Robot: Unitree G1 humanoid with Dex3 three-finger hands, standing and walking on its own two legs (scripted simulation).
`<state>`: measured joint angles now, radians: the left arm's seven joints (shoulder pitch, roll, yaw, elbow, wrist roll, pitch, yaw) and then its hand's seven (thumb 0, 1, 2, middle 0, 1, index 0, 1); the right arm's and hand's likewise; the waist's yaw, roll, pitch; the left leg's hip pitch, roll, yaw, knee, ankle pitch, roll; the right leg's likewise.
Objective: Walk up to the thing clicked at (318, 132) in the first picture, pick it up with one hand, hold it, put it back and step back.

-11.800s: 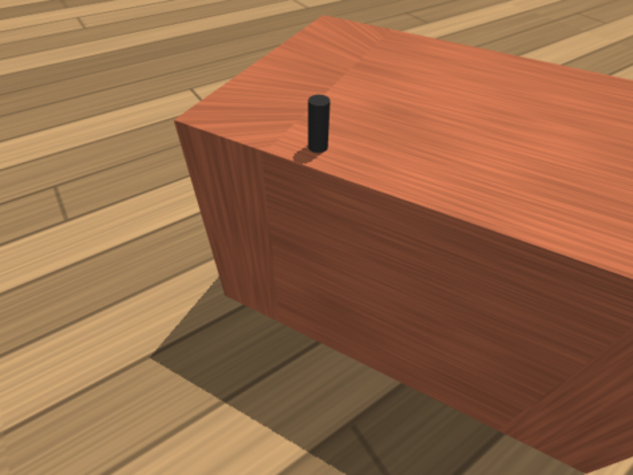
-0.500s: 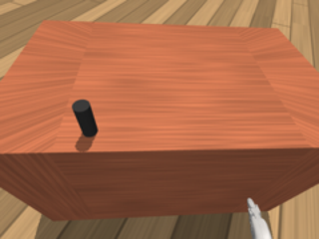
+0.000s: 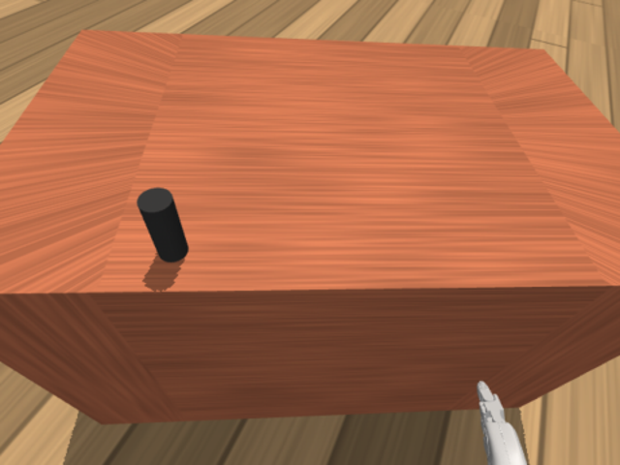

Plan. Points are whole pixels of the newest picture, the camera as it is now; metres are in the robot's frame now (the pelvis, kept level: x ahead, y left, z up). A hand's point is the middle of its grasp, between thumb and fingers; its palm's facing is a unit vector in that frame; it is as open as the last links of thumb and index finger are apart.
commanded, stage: approach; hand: left
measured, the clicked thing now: (165, 227) +0.43 +0.19 +0.05
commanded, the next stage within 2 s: close in in 0.16 s
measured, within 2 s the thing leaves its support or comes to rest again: neither
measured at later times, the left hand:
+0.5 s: hand (140, 224) +0.44 +0.22 +0.05, palm faces +0.10 -0.99 +0.03, open 17.4 cm
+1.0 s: hand (167, 231) +0.43 +0.18 +0.05, palm faces +0.11 -0.99 +0.01, open 17.4 cm
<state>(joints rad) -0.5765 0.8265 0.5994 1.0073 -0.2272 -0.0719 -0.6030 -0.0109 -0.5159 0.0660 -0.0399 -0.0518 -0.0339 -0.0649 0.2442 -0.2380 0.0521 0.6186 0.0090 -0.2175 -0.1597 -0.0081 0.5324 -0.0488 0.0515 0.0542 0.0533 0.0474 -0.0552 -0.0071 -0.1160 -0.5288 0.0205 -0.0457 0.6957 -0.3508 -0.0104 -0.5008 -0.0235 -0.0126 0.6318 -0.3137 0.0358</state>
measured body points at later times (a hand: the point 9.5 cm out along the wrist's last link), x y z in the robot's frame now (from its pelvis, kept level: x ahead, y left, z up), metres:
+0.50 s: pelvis -0.01 +0.00 -0.03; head +0.07 +0.02 +0.41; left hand +0.43 +0.27 +0.05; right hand +0.12 -0.27 -0.08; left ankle -0.01 +0.12 -0.72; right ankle -0.01 -0.15 -0.72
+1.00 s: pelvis -0.01 -0.01 -0.03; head +0.05 +0.00 +0.41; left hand +0.41 +0.24 +0.05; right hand +0.13 -0.27 -0.07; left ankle -0.01 +0.12 -0.72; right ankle -0.01 -0.15 -0.72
